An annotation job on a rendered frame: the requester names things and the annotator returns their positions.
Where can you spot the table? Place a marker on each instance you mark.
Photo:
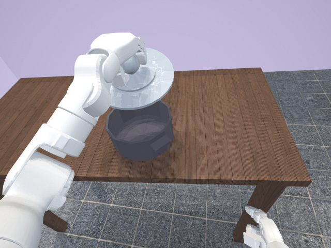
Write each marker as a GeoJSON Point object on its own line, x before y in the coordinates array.
{"type": "Point", "coordinates": [228, 129]}

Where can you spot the robot left forearm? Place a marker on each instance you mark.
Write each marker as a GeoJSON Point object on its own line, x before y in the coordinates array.
{"type": "Point", "coordinates": [87, 98]}

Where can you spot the lid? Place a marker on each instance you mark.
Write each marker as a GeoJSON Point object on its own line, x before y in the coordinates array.
{"type": "Point", "coordinates": [147, 86]}

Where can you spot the knob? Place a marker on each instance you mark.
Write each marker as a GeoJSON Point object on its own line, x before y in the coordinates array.
{"type": "Point", "coordinates": [131, 65]}

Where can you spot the pot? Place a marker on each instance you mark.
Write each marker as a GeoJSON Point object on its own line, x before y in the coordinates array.
{"type": "Point", "coordinates": [141, 134]}

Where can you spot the left robot hand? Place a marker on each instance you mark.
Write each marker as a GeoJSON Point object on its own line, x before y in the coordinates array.
{"type": "Point", "coordinates": [124, 45]}

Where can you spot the robot left upper arm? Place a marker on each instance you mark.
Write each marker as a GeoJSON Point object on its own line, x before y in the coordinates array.
{"type": "Point", "coordinates": [41, 185]}

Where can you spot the right robot hand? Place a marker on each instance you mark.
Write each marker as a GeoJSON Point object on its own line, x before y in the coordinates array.
{"type": "Point", "coordinates": [260, 237]}

